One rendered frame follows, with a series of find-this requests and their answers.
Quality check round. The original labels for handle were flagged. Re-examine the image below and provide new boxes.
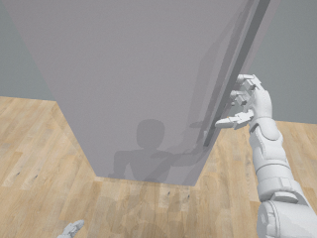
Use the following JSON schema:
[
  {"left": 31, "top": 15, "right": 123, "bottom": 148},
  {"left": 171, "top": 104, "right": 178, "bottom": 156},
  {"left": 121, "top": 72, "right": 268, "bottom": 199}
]
[{"left": 202, "top": 0, "right": 270, "bottom": 147}]

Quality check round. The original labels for fridge door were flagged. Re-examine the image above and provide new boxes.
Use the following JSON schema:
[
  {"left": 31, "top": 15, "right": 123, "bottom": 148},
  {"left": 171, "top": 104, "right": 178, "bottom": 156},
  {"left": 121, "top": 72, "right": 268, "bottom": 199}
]
[{"left": 1, "top": 0, "right": 281, "bottom": 186}]

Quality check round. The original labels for right robot forearm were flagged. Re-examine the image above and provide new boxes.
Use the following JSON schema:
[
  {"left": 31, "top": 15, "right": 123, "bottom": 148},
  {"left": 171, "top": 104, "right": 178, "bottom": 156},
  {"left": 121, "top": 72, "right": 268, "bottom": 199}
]
[{"left": 249, "top": 117, "right": 317, "bottom": 217}]

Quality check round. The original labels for robot right upper arm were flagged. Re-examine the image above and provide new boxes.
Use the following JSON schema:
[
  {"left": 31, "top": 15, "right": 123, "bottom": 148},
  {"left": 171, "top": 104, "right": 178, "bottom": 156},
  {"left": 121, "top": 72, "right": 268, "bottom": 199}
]
[{"left": 257, "top": 200, "right": 317, "bottom": 238}]

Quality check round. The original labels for robot right hand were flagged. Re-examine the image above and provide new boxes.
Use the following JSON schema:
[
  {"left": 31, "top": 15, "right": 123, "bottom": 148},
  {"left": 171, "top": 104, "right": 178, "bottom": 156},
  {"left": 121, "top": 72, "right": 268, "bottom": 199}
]
[{"left": 215, "top": 74, "right": 272, "bottom": 130}]

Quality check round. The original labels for robot left hand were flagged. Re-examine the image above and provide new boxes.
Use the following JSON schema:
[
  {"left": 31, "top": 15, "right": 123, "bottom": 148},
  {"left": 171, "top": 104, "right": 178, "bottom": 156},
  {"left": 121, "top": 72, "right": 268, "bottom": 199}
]
[{"left": 56, "top": 219, "right": 84, "bottom": 238}]

